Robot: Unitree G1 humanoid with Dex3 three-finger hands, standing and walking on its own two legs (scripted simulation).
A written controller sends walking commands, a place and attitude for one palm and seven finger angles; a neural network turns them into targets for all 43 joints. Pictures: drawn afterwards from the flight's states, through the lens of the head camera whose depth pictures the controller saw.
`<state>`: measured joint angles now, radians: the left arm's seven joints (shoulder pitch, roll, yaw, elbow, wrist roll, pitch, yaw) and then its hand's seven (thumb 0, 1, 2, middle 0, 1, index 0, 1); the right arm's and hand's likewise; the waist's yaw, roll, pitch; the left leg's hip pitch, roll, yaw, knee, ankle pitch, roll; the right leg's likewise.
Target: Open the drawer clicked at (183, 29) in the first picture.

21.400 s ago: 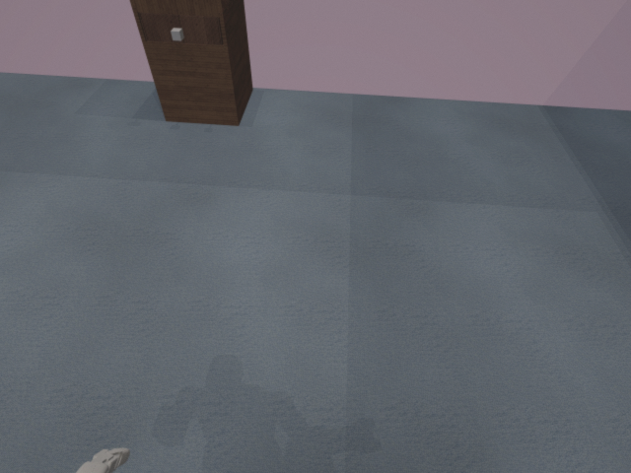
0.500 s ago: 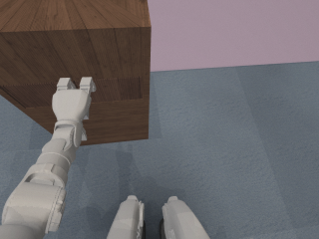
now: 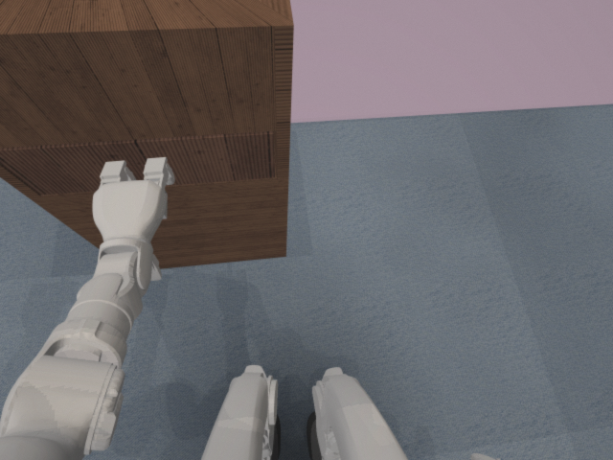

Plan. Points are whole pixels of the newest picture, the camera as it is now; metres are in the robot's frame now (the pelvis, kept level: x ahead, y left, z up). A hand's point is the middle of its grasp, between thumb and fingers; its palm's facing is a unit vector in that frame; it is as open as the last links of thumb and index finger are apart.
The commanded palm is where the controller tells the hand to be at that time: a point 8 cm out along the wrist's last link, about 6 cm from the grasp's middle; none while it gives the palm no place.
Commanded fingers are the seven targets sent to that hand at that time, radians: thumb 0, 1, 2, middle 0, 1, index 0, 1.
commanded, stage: lower the fingers behind the handle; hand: left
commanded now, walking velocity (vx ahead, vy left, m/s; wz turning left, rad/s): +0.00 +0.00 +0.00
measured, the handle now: (149, 189) +0.50 +0.24 -0.09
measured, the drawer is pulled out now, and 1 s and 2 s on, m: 0.00 0.00 0.02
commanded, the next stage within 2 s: close the thumb around the handle in 0.66 s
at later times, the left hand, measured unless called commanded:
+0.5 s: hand (151, 224) +0.44 +0.23 -0.10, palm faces -0.06 -0.03 -1.00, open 13.8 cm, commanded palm +0.43 +0.20 -0.04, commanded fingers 0.00 -0.50 0.30 -0.30 -1.20 -0.30 -1.20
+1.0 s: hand (151, 223) +0.44 +0.23 -0.10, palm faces -0.05 -0.03 -1.00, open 12.2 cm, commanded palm +0.43 +0.21 -0.04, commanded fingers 0.00 0.23 0.61 -0.35 -1.28 -0.35 -1.28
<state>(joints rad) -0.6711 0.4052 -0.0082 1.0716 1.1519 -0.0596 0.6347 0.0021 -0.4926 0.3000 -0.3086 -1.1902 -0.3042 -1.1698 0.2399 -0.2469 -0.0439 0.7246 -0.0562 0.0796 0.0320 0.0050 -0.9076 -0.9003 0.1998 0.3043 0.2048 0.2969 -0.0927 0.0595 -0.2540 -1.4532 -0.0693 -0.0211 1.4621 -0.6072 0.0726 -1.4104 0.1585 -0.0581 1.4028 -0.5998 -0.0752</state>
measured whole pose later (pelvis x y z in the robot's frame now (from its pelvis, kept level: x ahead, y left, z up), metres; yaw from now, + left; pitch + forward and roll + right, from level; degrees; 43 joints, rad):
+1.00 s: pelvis -0.02 +0.00 -0.02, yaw +0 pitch +35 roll -4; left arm -0.74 0.42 -0.01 1.10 1.13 0.00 0.61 0.00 -0.24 0.41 -0.32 -1.22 -0.34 -1.23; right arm 0.23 -0.24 -0.02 0.73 -0.04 0.06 0.03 0.01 -0.91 -0.90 0.20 0.30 0.20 0.30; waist -0.11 0.06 -0.25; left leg -1.54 -0.06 -0.01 1.52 -0.60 0.07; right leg -1.50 0.16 -0.07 1.47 -0.59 -0.07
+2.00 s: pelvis +0.00 +0.00 +0.00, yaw -1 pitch +35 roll -3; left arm -0.56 0.36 0.00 0.94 1.13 -0.01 0.63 0.02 0.45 0.64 -0.22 -1.32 -0.29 -1.34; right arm 0.21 -0.23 -0.04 0.71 -0.05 0.10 0.04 0.01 -0.91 -0.90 0.20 0.30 0.20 0.30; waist -0.07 0.05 -0.24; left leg -1.45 -0.06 0.01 1.47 -0.63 0.08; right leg -1.42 0.16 -0.03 1.43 -0.62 -0.07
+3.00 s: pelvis +0.00 +0.00 +0.01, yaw +0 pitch +32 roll -2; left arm -0.29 0.27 -0.06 0.73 1.15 0.03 0.67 0.03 0.46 0.64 -0.21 -1.31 -0.28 -1.33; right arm 0.14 -0.22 -0.05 0.67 -0.05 0.14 0.04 0.01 -0.91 -0.90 0.20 0.30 0.20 0.30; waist -0.03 0.03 -0.25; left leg -1.38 -0.06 0.02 1.44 -0.62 0.08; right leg -1.35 0.15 -0.02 1.41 -0.61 -0.07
